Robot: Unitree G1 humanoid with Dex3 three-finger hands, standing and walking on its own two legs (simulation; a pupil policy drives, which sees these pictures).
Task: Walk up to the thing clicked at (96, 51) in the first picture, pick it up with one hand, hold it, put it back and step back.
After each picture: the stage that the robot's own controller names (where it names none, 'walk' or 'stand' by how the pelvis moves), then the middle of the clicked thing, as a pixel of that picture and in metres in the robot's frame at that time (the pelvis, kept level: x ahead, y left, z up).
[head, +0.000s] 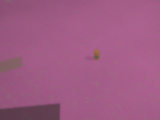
stand; (96, 54) +1.28 -0.13 -0.72
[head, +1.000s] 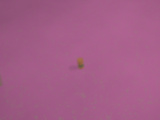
walk; (80, 63) +1.16 +0.14 -0.70
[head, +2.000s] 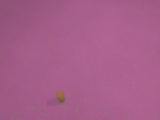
walk; (60, 97) +0.70 +0.27 -0.71
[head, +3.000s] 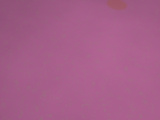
walk; out of the picture +0.43 +0.18 -0.70
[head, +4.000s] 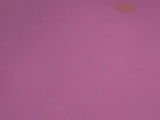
stand; out of the picture +0.37 +0.20 -0.72
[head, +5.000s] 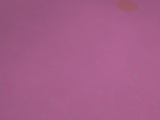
stand; out of the picture +0.37 +0.20 -0.73
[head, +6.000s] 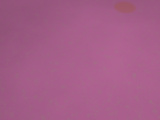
stand; out of the picture +0.38 +0.22 -0.73
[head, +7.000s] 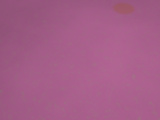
stand; out of the picture +0.36 +0.22 -0.73
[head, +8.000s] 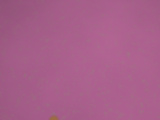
go down; out of the picture +0.39 +0.21 -0.68
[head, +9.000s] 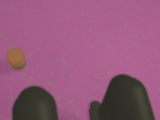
go down; (17, 60) +0.47 +0.22 -0.29
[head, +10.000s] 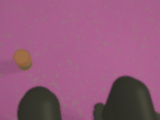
close in; (23, 60) +0.47 +0.21 -0.29
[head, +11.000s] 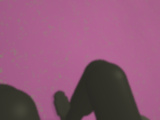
close in; out of the picture +0.47 +0.26 -0.23
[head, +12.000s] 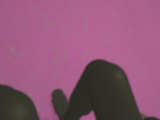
lift; out of the picture +0.45 +0.26 -0.24
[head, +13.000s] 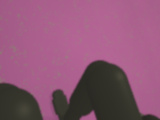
lift; out of the picture +0.42 +0.23 -0.24
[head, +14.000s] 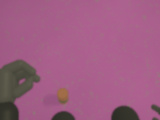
lift; (63, 96) +0.42 +0.14 -0.48
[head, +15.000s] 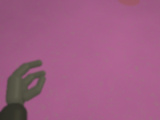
go down; out of the picture +0.37 +0.15 -0.68
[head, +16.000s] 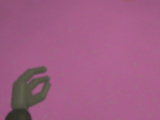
stand; out of the picture +0.37 +0.15 -0.67
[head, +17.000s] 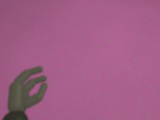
stand; out of the picture +0.37 +0.15 -0.66
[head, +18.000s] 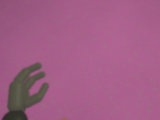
stand; out of the picture +0.38 +0.15 -0.64
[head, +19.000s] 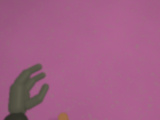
stand; (63, 119) +0.38 +0.15 -0.61
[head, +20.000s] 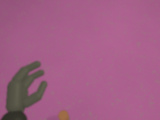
stand; (64, 117) +0.38 +0.15 -0.60
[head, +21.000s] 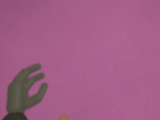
stand; out of the picture +0.38 +0.15 -0.61
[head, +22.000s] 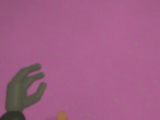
stand; (62, 118) +0.38 +0.15 -0.60
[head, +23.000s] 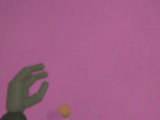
close; (65, 111) +0.39 +0.15 -0.57
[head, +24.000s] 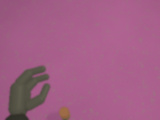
stand; (65, 114) +0.38 +0.15 -0.58
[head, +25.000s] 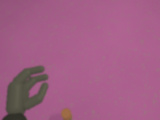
stand; (66, 115) +0.39 +0.15 -0.59
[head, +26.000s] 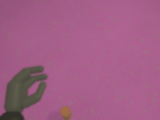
close; (66, 113) +0.39 +0.15 -0.58
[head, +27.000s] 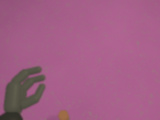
close; (64, 117) +0.38 +0.15 -0.60
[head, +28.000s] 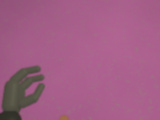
stand; out of the picture +0.37 +0.15 -0.62
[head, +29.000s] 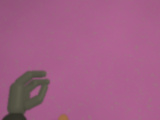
stand; out of the picture +0.37 +0.16 -0.62
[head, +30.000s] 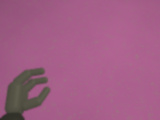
close; out of the picture +0.37 +0.14 -0.64
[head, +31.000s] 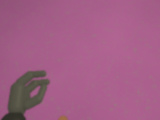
close; out of the picture +0.38 +0.15 -0.63
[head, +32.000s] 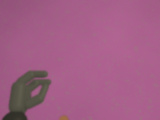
close; out of the picture +0.37 +0.15 -0.62
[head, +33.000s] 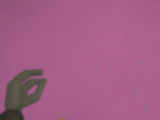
close; out of the picture +0.37 +0.15 -0.63
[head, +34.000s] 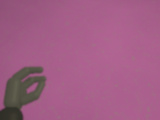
close; out of the picture +0.37 +0.15 -0.65
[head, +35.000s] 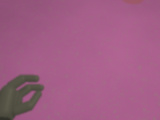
close; out of the picture +0.37 +0.15 -0.67
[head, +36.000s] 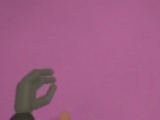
close; (65, 118) +0.38 +0.15 -0.60
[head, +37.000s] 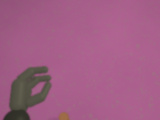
close; (64, 119) +0.38 +0.15 -0.61
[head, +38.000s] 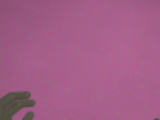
close; out of the picture +0.37 +0.14 -0.65
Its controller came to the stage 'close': yes
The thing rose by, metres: 0.01
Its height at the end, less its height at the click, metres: +0.00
